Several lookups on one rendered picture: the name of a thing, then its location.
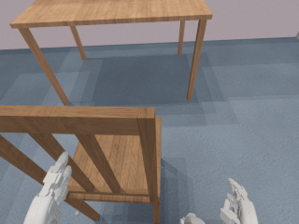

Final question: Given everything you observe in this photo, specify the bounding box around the robot right shin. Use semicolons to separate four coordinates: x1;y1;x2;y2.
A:
186;213;196;217

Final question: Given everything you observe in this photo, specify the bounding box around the robot left hand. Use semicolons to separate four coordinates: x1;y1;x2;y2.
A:
23;151;72;224

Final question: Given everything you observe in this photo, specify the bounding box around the chair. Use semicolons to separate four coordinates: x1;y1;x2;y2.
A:
0;105;162;224

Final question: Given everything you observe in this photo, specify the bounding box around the table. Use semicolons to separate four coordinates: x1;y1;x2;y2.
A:
9;0;213;105

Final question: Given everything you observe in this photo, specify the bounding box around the robot right hand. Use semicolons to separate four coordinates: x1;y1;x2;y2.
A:
220;178;259;224

